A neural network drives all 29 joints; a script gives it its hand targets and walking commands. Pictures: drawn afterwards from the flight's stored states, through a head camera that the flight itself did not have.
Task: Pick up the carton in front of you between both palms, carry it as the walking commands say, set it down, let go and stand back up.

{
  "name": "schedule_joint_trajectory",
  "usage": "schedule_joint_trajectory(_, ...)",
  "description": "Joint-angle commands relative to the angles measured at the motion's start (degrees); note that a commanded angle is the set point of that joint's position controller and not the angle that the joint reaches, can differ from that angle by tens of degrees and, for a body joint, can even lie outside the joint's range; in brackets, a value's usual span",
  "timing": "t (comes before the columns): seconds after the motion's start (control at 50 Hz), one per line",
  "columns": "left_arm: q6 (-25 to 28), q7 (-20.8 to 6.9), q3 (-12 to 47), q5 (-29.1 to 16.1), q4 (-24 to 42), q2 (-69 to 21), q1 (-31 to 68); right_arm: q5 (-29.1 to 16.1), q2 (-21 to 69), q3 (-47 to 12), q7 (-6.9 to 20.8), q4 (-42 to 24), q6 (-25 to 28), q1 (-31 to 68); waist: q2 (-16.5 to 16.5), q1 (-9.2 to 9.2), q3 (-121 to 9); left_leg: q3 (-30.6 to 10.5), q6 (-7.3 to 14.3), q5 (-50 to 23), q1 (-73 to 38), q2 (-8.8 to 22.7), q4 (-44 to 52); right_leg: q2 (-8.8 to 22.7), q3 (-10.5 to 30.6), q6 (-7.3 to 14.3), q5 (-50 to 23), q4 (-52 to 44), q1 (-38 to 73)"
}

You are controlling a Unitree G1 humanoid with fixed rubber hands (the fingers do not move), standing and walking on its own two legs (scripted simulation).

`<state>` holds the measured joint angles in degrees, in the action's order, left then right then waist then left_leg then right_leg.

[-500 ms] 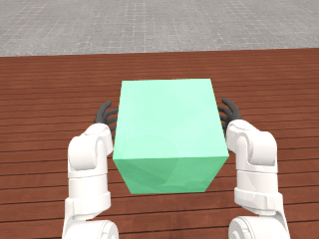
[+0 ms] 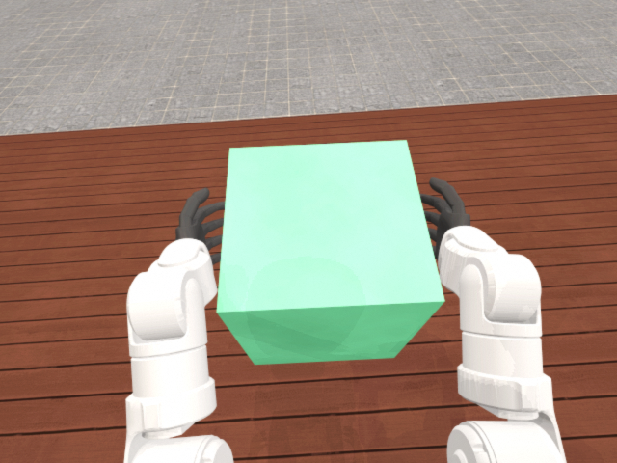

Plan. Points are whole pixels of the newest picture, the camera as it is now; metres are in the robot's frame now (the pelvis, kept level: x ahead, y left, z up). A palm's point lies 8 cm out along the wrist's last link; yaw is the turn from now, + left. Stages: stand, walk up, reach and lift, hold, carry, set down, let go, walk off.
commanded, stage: carry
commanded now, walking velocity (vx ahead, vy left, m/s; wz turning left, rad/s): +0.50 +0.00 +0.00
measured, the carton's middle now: (321, 265) +0.37 -0.01 +0.07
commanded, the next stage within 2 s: none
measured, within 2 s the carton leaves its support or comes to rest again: neither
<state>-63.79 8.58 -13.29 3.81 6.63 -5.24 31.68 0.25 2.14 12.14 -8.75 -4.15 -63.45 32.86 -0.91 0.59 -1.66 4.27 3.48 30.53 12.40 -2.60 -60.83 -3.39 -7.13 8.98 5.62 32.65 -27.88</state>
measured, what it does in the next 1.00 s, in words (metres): goes down: left foot 0.04 m lower, then right foot 0.04 m lower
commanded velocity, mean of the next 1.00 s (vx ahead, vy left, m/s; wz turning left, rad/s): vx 0.50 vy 0.00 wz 0.00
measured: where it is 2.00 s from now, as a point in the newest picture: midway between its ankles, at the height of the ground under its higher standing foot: (315, 245)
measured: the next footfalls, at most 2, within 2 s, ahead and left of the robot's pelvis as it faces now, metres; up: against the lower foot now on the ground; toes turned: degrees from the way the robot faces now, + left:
left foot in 0.44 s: +0.44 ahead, +0.06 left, -0.04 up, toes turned +2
right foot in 0.94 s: +0.76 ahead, -0.06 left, -0.08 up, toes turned -3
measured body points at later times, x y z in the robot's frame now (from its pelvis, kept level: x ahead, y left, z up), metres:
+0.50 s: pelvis +0.33 +0.01 -0.03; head +0.35 +0.02 +0.41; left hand +0.69 +0.16 +0.09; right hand +0.68 -0.14 +0.09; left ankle +0.41 +0.05 -0.75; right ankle +0.13 -0.06 -0.65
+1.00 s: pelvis +0.65 -0.01 -0.08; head +0.66 -0.02 +0.37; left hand +1.01 +0.13 +0.05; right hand +1.01 -0.17 +0.04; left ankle +0.45 +0.07 -0.70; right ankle +0.73 -0.06 -0.79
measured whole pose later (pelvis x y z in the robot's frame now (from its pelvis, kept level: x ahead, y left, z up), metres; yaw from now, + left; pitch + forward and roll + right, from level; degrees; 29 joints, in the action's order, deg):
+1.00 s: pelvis +0.65 -0.01 -0.08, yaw +0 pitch +4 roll +0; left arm -63.3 8.6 -13.3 4.1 1.4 -5.3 30.7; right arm -0.3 1.9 12.1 -8.9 0.7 -63.1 31.6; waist -1.2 0.5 -4.2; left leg 1.6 3.1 31.4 15.2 -4.2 -65.6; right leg -3.8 -7.3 8.3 2.9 33.4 -28.4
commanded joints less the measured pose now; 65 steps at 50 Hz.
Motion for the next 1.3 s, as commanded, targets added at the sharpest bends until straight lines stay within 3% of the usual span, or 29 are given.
schedule_joint_trajectory(0.0, -2.08, -4.61, 33.11, -14.32, -2.65, -38.58, 28.22, -13.59, 45.75, -35.26, 4.45, -1.84, -2.37, 31.15, 16.09, -5.17, -30.56, -5.91, -0.14, 2.85, 32.13, 0.15, -24.30, 26.21, 40.78, 12.17, -8.47, -5.65, 46.49)
schedule_joint_trajectory(0.02, -1.89, -5.22, 34.68, -16.41, -1.78, -43.40, 30.57, -13.45, 47.37, -34.79, 4.34, -2.89, -2.28, 33.68, 7.71, -4.68, -26.85, -6.07, 0.11, -1.47, 32.18, 2.40, -21.63, 22.58, 38.38, 9.73, -2.55, -8.60, 39.42)
schedule_joint_trajectory(0.06, -0.92, -6.74, 38.67, -20.70, 1.60, -50.79, 39.22, -13.07, 52.19, -34.79, 4.74, -3.35, -1.30, 36.73, 1.43, -3.04, -22.99, -6.46, -0.50, -6.47, 27.99, 4.19, -13.11, 19.75, 29.24, 5.99, -12.99, -9.16, 29.51)
schedule_joint_trajectory(0.1, 0.52, -7.80, 41.03, -22.91, 2.92, -54.82, 42.23, -12.19, 55.05, -35.04, 5.25, -2.38, -0.09, 36.06, 2.11, -2.77, -23.26, -5.43, -1.35, -8.56, 25.52, 4.85, -6.12, 17.75, 24.18, 3.42, -14.99, -9.80, 27.09)
schedule_joint_trajectory(0.2, 2.36, -8.14, 42.21, -22.32, 2.60, -54.23, 36.37, -10.30, 54.81, -36.73, 5.19, -2.07, 2.09, 29.82, 6.02, -4.51, -24.75, -1.51, -1.75, -20.22, 30.53, 3.92, 7.51, 14.27, 15.45, 0.69, -38.87, -5.99, 36.26)
schedule_joint_trajectory(0.32, 2.63, -7.41, 41.92, -22.02, 3.27, -49.14, 33.01, -10.60, 49.38, -37.73, 4.78, -6.10, 1.83, 29.85, 6.89, -7.35, -21.29, 4.55, 0.28, -39.21, 21.88, -1.45, 32.46, 7.86, 8.27, -1.33, -38.37, -2.17, 38.21)
schedule_joint_trajectory(0.36, 2.02, -6.83, 40.88, -21.33, 1.75, -47.20, 31.07, -10.04, 46.48, -36.52, 4.55, -5.42, 0.92, 28.46, 7.81, -5.77, -21.76, 4.59, 2.34, -43.75, 12.31, -1.96, 37.27, 8.50, 7.48, -1.78, -37.85, 3.72, 34.87)
schedule_joint_trajectory(0.38, 1.57, -6.61, 40.36, -20.88, 0.90, -46.47, 30.84, -9.34, 45.08, -35.50, 4.36, -4.40, 0.46, 27.27, 7.61, -3.42, -23.16, 4.47, 2.90, -44.64, 5.22, -1.72, 38.85, 8.64, 6.54, -2.99, -37.96, 9.22, 32.34)
schedule_joint_trajectory(0.4, 1.16, -6.41, 39.85, -20.21, -0.04, -45.73, 31.49, -8.54, 43.82, -34.26, 4.20, -3.48, 0.02, 26.04, 5.83, -0.11, -24.76, 3.54, 3.15, -46.30, -4.49, 0.44, 40.53, 7.76, 4.49, -4.55, -32.23, 17.98, 27.13)
schedule_joint_trajectory(0.42, 0.75, -6.17, 39.01, -19.40, -0.88, -44.77, 32.06, -7.88, 42.19, -32.87, 4.13, -2.52, -0.43, 24.64, 0.70, 0.96, -25.86, -3.46, 2.92, -56.27, -16.25, 8.12, 35.93, 5.42, 3.98, -5.26, -11.00, 28.10, 14.76)
schedule_joint_trajectory(0.44, -0.06, -5.83, 38.41, -19.03, -2.82, -44.77, 32.32, -7.79, 40.50, -31.27, 3.89, -0.81, -0.87, 24.81, -8.08, 0.00, -28.45, -18.67, 6.77, -78.76, -29.70, 20.87, 24.84, 0.63, 5.02, -6.68, 27.59, 37.08, -0.38)
schedule_joint_trajectory(0.46, -0.65, -5.31, 36.97, -18.33, -3.44, -43.29, 31.52, -8.29, 39.76, -31.29, 3.42, 0.82, -1.14, 26.10, -15.65, 3.67, -34.13, -36.01, 18.31, -55.62, -39.04, 28.05, 28.54, -1.94, 8.24, -8.67, 32.27, 52.44, -14.93)
schedule_joint_trajectory(0.48, -0.89, -4.82, 36.81, -18.41, -2.12, -43.75, 33.01, -9.78, 42.77, -32.12, 3.67, 1.18, -1.15, 25.51, -10.25, 3.41, -32.35, -37.68, 17.59, -37.28, -33.55, 24.47, 33.73, 0.56, 9.59, -6.26, 27.38, 52.43, -18.43)
schedule_joint_trajectory(0.5, -0.81, -4.64, 35.96, -18.00, -1.56, -45.98, 35.10, -11.56, 46.25, -33.37, 4.32, -1.02, -0.97, 29.17, -4.67, 3.48, -28.11, -33.15, 15.08, -32.71, -26.85, 21.10, 36.14, 2.42, 9.51, -5.76, 23.14, 48.56, -18.28)
schedule_joint_trajectory(0.52, -0.48, -4.65, 35.35, -17.18, -1.34, -47.82, 35.78, -13.80, 49.79, -35.27, 5.08, -2.83, -0.74, 33.28, 0.33, 2.39, -24.64, -29.01, 12.73, -36.06, -20.30, 19.67, 37.67, 3.95, 9.00, -6.12, 19.66, 43.97, -16.26)
schedule_joint_trajectory(0.58, 0.74, -5.00, 34.98, -14.90, -1.31, -50.50, 34.60, -18.39, 55.94, -39.38, 6.69, -5.08, 0.83, 39.95, -0.84, 0.55, -23.27, -20.99, 9.44, -40.15, -10.79, 16.88, 39.72, 5.56, 7.95, -7.39, 16.46, 33.90, -9.63)
schedule_joint_trajectory(0.7, 2.72, -4.75, 37.42, -13.40, 0.43, -49.53, 30.71, -18.55, 55.12, -40.44, 7.18, -5.03, 2.65, 34.90, -4.73, 3.00, -24.33, -11.60, 6.09, -63.04, -20.58, 12.62, 35.72, 4.51, 4.34, -7.15, 1.44, 18.00, -15.03)
schedule_joint_trajectory(0.82, 1.55, -4.32, 37.81, -13.82, 2.26, -44.73, 29.60, -16.75, 49.89, -38.99, 6.40, -3.58, 2.00, 29.50, -5.25, 5.66, -20.46, -6.22, 4.76, -59.75, -22.05, 7.52, 31.66, 0.16, -0.27, -5.05, -15.41, -4.92, -7.28)
schedule_joint_trajectory(0.86, 0.68, -4.25, 36.32, -12.93, 0.91, -42.54, 27.97, -15.92, 48.69, -38.35, 6.07, -2.14, 1.38, 28.19, -5.82, 3.63, -20.49, -5.57, 3.76, -60.21, -19.81, 8.16, 26.16, -0.21, -0.47, -3.50, -18.35, -9.45, 1.10)
schedule_joint_trajectory(0.9, 0.03, -4.12, 34.14, -11.54, -1.36, -40.56, 26.02, -15.21, 47.91, -37.57, 5.71, -0.64, 0.69, 28.44, -3.75, -1.30, -23.52, -2.01, 1.30, -56.05, -12.77, 7.18, 11.95, 1.34, -0.75, -2.92, -20.33, -13.10, 17.42)
schedule_joint_trajectory(0.92, -0.31, -4.17, 32.74, -10.93, -2.29, -39.43, 24.87, -14.74, 47.33, -36.89, 5.42, -0.30, 0.40, 29.53, 1.28, -2.98, -25.64, -1.58, 0.49, -35.70, -0.27, 5.32, 0.88, 8.95, 6.64, -3.15, -30.06, -6.95, 30.04)
schedule_joint_trajectory(0.94, -0.70, -4.01, 31.69, -10.71, -3.67, -37.75, 25.80, -14.20, 47.62, -36.58, 5.16, 0.89, -0.30, 30.17, 11.12, -1.71, -28.85, -2.08, -0.91, 1.34, 15.86, 0.51, -8.28, 22.22, 23.23, 0.85, -49.43, 4.11, 44.29)
schedule_joint_trajectory(0.96, -0.80, -3.63, 31.71, -11.62, -4.71, -37.72, 26.67, -13.93, 46.87, -35.43, 4.79, 1.43, -0.73, 29.58, 17.78, -4.44, -33.49, -4.91, -2.40, 6.57, 29.94, -3.05, -23.50, 28.57, 39.76, 12.25, -28.12, -0.81, 52.50)
schedule_joint_trajectory(0.98, -0.67, -3.89, 32.44, -12.90, -5.34, -40.93, 25.90, -13.57, 46.97, -34.91, 4.40, 0.13, -0.78, 30.99, 12.60, -5.31, -31.22, -6.54, -0.51, 2.37, 32.75, 0.22, -23.13, 24.81, 40.11, 11.11, -10.10, -4.84, 47.03)
schedule_joint_trajectory(1.02, 0.24, -5.35, 36.13, -17.05, -1.56, -47.70, 33.42, -12.82, 51.29, -34.34, 4.37, -0.60, 0.01, 34.13, 3.13, -3.62, -24.66, -6.37, -0.12, -4.39, 30.69, 2.58, -16.47, 20.05, 31.78, 6.81, -8.52, -8.72, 33.40)
schedule_joint_trajectory(1.04, 1.00, -6.11, 38.31, -19.18, -0.02, -51.08, 37.41, -12.23, 53.02, -33.87, 4.52, -0.68, 0.60, 34.75, 1.76, -2.98, -23.59, -6.70, -0.47, -6.14, 28.15, 3.84, -12.90, 19.52, 29.05, 6.14, -9.13, -9.62, 28.28)
schedule_joint_trajectory(1.1, 3.09, -7.51, 41.32, -22.52, 1.75, -54.84, 40.96, -11.13, 55.33, -34.79, 4.99, -0.22, 2.27, 33.50, 4.29, -2.38, -23.84, -5.03, -1.63, -9.33, 26.30, 4.76, -4.63, 17.12, 23.53, 4.27, -13.44, -10.33, 25.50)
schedule_joint_trajectory(1.2, 4.27, -7.60, 41.89, -22.25, 1.42, -52.80, 35.36, -9.78, 53.27, -36.26, 4.59, -1.45, 3.70, 29.01, 6.16, -4.45, -24.83, -2.19, -1.74, -21.75, 31.06, 4.37, 8.32, 14.20, 16.12, 1.62, -35.25, -5.88, 34.26)
schedule_joint_trajectory(1.28, 3.95, -7.08, 41.59, -21.98, 2.47, -49.76, 33.46, -10.39, 50.08, -36.96, 4.34, -4.49, 3.27, 29.40, 6.15, -6.43, -22.43, 1.79, -0.86, -32.45, 27.83, 0.99, 23.29, 9.46, 11.53, -0.12, -37.28, -3.66, 37.03)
